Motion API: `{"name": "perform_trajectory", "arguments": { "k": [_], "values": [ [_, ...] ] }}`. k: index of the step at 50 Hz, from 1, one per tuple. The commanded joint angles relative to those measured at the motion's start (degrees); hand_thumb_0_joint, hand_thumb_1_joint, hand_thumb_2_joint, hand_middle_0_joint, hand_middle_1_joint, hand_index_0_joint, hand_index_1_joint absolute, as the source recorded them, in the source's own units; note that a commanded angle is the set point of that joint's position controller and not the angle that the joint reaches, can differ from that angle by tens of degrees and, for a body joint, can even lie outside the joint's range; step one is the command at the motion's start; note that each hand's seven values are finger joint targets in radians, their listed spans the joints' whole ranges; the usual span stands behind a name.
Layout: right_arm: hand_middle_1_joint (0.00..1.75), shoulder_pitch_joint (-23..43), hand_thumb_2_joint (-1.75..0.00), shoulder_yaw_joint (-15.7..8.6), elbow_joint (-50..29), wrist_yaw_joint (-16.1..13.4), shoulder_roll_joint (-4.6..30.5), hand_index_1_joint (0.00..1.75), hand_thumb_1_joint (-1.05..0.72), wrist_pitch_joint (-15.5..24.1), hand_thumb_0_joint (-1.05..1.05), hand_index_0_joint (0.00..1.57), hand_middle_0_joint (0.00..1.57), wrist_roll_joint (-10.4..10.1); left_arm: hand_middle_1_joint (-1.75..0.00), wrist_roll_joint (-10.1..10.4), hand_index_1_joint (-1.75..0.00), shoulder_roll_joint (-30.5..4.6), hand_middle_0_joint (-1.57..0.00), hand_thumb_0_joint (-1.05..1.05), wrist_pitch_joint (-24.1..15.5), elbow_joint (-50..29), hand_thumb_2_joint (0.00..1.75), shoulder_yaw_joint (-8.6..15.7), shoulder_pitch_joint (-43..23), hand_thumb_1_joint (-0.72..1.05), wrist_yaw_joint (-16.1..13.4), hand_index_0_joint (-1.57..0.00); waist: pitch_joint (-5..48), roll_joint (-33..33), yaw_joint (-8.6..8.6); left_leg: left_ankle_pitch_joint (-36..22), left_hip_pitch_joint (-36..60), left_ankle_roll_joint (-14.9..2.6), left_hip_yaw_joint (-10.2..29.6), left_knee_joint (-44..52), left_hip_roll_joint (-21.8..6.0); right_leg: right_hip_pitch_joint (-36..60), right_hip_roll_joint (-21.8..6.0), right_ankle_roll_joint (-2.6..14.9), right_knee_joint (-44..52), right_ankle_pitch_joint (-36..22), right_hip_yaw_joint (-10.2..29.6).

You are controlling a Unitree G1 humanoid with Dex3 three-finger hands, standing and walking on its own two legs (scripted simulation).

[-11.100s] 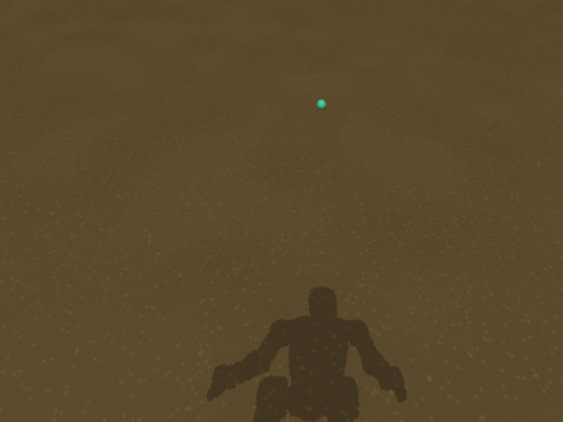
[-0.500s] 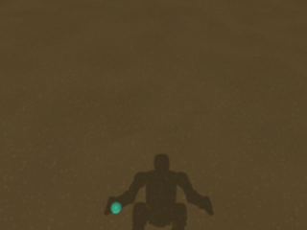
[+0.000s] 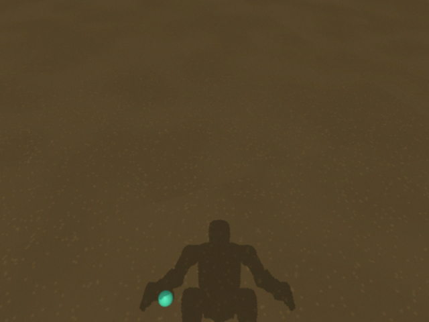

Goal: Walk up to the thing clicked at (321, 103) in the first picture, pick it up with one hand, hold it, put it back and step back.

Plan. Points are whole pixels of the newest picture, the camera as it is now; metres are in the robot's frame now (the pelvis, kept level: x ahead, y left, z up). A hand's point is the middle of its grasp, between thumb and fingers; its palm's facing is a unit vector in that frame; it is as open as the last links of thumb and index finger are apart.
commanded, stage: walk up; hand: left
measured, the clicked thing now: (165, 298) +0.42 +0.22 -0.75
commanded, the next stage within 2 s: stand in 0.94 s
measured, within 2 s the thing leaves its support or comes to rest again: neither
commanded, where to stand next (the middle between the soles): +0.03 -0.01 m, yaw -1 degrees
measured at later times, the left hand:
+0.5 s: hand out of the picture +0.10 +0.25 -0.15, palm faces -0.02 -0.94 -0.35, open 7.4 cm
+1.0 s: hand out of the picture +0.08 +0.25 -0.16, palm faces -0.02 -0.94 -0.35, open 7.4 cm
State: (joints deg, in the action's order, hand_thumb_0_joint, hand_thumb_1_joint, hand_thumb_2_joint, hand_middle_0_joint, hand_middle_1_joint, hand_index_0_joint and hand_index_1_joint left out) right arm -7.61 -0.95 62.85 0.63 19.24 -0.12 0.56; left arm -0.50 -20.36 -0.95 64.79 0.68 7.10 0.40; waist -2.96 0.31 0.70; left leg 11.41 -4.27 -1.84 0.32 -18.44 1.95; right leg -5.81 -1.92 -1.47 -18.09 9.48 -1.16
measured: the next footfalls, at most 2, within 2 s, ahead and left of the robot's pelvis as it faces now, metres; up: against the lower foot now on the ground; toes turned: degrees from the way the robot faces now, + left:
none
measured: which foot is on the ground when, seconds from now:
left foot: down 0.00-1.00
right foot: down 0.00-1.00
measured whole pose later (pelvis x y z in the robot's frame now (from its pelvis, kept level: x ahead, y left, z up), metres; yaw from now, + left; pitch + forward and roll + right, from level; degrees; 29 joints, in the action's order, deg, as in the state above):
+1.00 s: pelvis +0.01 +0.00 +0.00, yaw +0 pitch -3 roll +0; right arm -6.6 -0.9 63.9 0.3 19.7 0.0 0.5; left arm -0.7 -20.0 -0.6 65.0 0.2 5.9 0.0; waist -2.9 0.0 0.0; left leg 11.1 -3.0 -1.5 0.2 -16.8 1.8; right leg -5.3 -1.8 -1.2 -17.9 9.9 -1.0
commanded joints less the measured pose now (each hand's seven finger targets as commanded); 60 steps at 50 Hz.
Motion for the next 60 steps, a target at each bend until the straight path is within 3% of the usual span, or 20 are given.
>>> {"name": "perform_trajectory", "arguments": {
  "k": [1, 16, 38, 56, 60],
  "values": [
    [0.3, 3.81, -0.9, -2.79, -3.71, -0.78, 12.8, 0.3, -0.9, 1.4, 0.0, 0.2, 0.2, 0.09, -0.3, -0.06, -0.3, -11.85, -0.2, 0.0, -1.45, -3.02, 0.9, 2.12, -2.97, 0.9, -1.15, -0.2, 3.55, -1.53, -0.03, -9.38, -2.21, -0.46, 7.06, 4.51, -9.11, 2.08, -4.99, 2.07, 1.34, -6.43, 4.62],
    [0.3, 3.75, -0.9, -2.85, -2.99, -0.91, 12.7, 0.3, -0.9, 1.22, 0.0, 0.2, 0.2, -0.03, -0.3, -0.1, -0.3, -11.75, -0.2, 0.0, -1.43, -3.18, 0.9, 1.96, -4.56, 0.9, -1.52, -0.2, 4.6, -0.83, -0.64, -14.45, -0.43, -0.08, 5.37, 3.53, -8.61, 2.91, -5.63, 2.04, 1.09, -11.29, 4.45],
    [0.3, 3.75, -0.9, -2.64, -2.69, -0.79, 12.81, 0.3, -0.9, 1.13, 0.0, 0.2, 0.2, -0.05, -0.3, -0.31, -0.3, -12.22, -0.2, 0.0, -1.28, -3.38, 0.9, 2.1, -5.33, 0.9, -1.37, -0.2, 3.8, -0.39, -0.81, -9.85, -1.05, 0.04, 5.53, 4.52, -8.17, 2.97, -5.64, 2.29, 1.49, -9.97, 4.92],
    [0.3, 3.01, -0.9, -1.72, -2.27, -1.14, 12.83, 0.3, -0.9, 1.94, 0.0, 0.2, 0.2, 0.01, -0.3, -0.14, -0.3, -11.92, -0.2, 0.0, -1.06, -3.74, 0.9, 1.52, -2.97, 0.9, -1.14, -0.2, 4.12, -0.42, -0.99, -11.15, -0.42, 0.29, 5.95, 4.17, -9.2, 2.45, -6.33, 2.63, 2.29, -9.36, 5.7],
    [0.3, 3.36, -0.9, -1.51, -2.19, -1.13, 12.84, 0.3, -0.9, 1.97, 0.0, 0.2, 0.2, 0.04, -0.3, -0.13, -0.3, -11.89, -0.2, 0.0, -1.02, -3.71, 0.9, 1.41, -2.21, 0.9, -1.06, -0.2, 2.94, -0.59, -0.71, -8.38, -1.35, 0.46, 6.05, 4.66, -9.08, 1.5, -6.11, 2.51, 3.0, -6.91, 5.72]
  ]
}}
